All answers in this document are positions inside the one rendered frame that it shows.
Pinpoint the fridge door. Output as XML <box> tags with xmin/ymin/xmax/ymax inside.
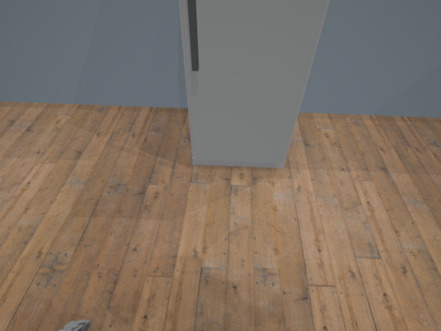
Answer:
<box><xmin>182</xmin><ymin>0</ymin><xmax>328</xmax><ymax>163</ymax></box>

